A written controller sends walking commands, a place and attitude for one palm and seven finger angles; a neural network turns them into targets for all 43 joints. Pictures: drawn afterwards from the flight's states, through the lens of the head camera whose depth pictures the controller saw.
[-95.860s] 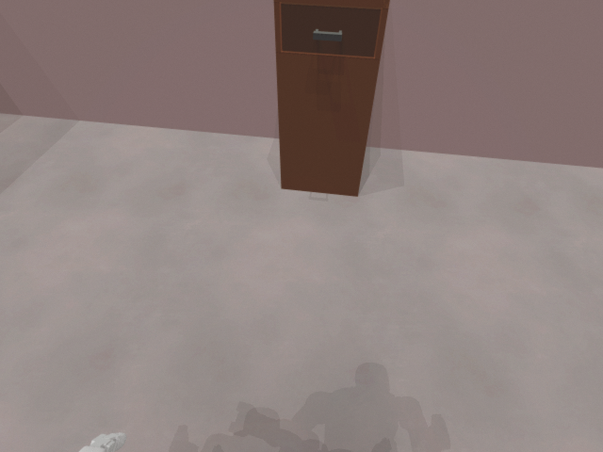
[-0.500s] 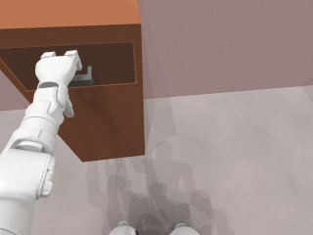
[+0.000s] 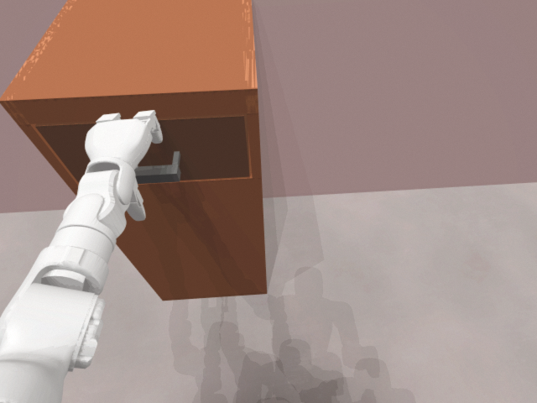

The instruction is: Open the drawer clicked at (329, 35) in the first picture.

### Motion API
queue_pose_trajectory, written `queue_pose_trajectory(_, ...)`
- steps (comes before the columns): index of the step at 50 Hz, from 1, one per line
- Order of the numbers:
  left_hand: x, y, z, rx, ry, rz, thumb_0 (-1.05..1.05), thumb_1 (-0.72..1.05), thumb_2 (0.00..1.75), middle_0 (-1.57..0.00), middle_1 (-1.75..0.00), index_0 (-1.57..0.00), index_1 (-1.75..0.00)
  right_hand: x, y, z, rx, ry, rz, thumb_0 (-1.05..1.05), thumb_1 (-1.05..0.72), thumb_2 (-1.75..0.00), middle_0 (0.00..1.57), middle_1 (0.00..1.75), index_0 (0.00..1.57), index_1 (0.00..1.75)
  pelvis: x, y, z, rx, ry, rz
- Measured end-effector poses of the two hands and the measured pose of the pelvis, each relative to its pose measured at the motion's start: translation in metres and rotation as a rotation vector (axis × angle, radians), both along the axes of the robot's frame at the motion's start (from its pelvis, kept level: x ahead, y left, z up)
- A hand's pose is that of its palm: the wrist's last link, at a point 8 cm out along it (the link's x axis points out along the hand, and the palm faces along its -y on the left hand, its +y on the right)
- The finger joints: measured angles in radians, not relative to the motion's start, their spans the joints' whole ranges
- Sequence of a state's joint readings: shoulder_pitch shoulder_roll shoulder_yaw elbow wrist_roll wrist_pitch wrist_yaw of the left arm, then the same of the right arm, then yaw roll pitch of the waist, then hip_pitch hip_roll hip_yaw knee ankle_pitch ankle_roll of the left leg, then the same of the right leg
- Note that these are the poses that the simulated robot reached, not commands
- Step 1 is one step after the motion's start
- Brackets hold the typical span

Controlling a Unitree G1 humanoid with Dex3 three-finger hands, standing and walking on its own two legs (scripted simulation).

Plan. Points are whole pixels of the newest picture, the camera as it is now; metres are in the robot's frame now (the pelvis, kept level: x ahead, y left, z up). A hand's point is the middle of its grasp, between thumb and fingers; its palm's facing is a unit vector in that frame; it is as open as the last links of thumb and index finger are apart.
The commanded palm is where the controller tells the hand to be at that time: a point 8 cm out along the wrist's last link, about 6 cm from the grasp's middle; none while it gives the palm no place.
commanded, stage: re-aim the fingers above the handle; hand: left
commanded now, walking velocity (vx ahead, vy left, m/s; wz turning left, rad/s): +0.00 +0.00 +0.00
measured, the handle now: (152, 166) +0.52 +0.20 +0.03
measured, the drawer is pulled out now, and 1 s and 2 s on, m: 0.00 0.00 0.00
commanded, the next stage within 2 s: none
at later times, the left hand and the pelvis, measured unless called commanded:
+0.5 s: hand (135, 169) +0.45 +0.20 +0.09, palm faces +0.00 -0.03 -1.00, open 13.8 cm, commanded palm +0.43 +0.21 +0.14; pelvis +0.00 -0.02 +0.00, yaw +1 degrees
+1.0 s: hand (129, 163) +0.47 +0.21 +0.09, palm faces +0.01 -0.03 -1.00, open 13.8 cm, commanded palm +0.44 +0.22 +0.14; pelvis -0.01 -0.01 +0.00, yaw +0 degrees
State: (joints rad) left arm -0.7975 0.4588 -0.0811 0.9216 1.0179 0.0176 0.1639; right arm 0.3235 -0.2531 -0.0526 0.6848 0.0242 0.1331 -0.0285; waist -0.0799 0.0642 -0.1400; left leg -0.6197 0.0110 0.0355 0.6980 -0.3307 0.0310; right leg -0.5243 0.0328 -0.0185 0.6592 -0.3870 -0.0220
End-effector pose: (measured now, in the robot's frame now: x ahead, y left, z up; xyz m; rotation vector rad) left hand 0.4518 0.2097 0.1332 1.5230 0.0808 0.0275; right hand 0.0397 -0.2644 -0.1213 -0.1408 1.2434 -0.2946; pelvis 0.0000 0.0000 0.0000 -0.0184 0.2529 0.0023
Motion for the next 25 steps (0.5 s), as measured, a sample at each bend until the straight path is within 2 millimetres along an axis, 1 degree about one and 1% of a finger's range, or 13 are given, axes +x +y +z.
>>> queue_pose_trajectory(5,-0.003,-0.004,0.004,0.008,0.004,-0.014,0.0,-0.49,0.3,-0.32,-1.21,-0.34,-1.21,0.016,-0.008,0.002,-0.001,-0.028,0.014,0.0,-0.91,-0.9,0.2,0.3,0.21,0.3,0.003,-0.007,0.001,0.007,-0.01,-0.001)
queue_pose_trajectory(10,-0.01,-0.003,0.004,0.01,0.007,-0.013,0.0,-0.49,0.3,-0.32,-1.2,-0.32,-1.2,0.024,-0.017,0.004,-0.006,-0.038,0.021,0.0,-0.91,-0.9,0.2,0.3,0.21,0.3,0.004,-0.013,0.002,0.012,-0.017,0.0)
queue_pose_trajectory(18,-0.02,-0.004,0.004,0.021,-0.007,-0.022,0.0,-0.49,0.3,-0.32,-1.2,-0.32,-1.2,0.024,-0.026,0.002,-0.009,-0.03,0.026,0.01,-0.91,-0.9,0.2,0.3,0.2,0.3,0.001,-0.019,0.002,0.015,-0.027,0.01)
queue_pose_trajectory(25,-0.021,-0.01,0.013,0.023,-0.033,-0.021,0.0,-0.49,0.3,-0.32,-1.2,-0.32,-1.2,0.017,-0.026,0.0,-0.001,-0.03,0.015,0.01,-0.91,-0.9,0.2,0.3,0.2,0.3,-0.003,-0.021,0.002,0.017,-0.036,0.01)
